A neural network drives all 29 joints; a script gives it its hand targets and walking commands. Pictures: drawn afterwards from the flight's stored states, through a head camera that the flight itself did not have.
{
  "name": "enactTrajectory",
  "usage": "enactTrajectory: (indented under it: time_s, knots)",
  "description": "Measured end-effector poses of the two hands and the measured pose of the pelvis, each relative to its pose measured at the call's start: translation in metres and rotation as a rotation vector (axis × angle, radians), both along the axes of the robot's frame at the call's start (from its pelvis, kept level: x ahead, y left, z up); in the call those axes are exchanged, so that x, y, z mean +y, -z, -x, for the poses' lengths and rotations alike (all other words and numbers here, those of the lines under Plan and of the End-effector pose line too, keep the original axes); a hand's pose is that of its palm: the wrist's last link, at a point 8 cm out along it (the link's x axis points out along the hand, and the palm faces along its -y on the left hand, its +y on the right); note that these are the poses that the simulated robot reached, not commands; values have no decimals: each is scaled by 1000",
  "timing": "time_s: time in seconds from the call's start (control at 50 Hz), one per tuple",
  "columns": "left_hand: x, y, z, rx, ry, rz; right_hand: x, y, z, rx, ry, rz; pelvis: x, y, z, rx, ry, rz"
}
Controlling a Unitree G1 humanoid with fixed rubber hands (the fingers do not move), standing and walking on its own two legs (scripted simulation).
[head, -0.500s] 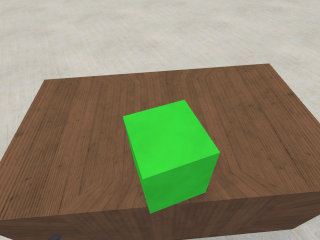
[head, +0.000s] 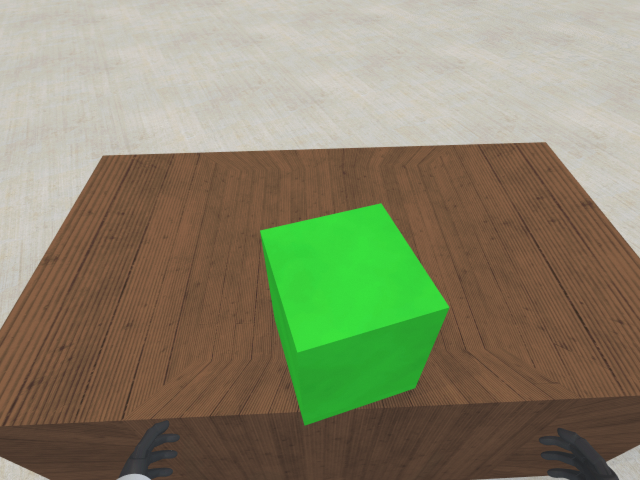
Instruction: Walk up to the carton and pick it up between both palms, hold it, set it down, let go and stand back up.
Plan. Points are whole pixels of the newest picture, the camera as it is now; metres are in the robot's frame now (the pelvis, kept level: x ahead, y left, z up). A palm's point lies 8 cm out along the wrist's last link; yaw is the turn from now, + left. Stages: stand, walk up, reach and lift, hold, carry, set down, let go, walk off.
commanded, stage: reach and lift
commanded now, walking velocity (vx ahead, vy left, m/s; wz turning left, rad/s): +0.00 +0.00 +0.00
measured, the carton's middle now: (342, 314) +0.40 -0.02 -0.07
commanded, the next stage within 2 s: none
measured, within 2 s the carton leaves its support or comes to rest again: neither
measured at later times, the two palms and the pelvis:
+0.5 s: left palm out of the picture +0.17 +0.20 -0.06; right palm out of the picture +0.15 -0.30 -0.06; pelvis +0.00 -0.01 +0.01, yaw -1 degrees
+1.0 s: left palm out of the picture +0.16 +0.17 -0.05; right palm (590, 475) +0.16 -0.29 -0.05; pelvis +0.01 -0.01 +0.00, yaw -1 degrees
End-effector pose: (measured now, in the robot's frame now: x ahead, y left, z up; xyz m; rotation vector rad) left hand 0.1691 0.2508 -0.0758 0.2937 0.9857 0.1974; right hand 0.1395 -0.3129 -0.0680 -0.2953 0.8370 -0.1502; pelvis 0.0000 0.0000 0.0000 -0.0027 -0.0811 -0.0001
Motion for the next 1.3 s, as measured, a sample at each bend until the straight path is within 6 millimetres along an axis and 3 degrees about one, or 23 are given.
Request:
enactTrajectory:
  time_s: [0.24,0.56,0.96,1.3]
  knots:
    - [-24,-11,4,-128,-22,33,8,1,11,-32,-26,-76,-7,-4,5,21,8,-8]
    - [-50,-18,4,-279,-41,59,17,-11,-11,-154,-66,-133,-11,-5,-2,36,9,-13]
    - [-82,-29,10,-487,-79,119,21,-17,-20,-284,-119,-201,-14,-3,-9,43,9,-12]
    - [-108,-49,-11,-676,-118,155,11,-29,-41,-412,-180,-222,-23,3,-2,81,11,-25]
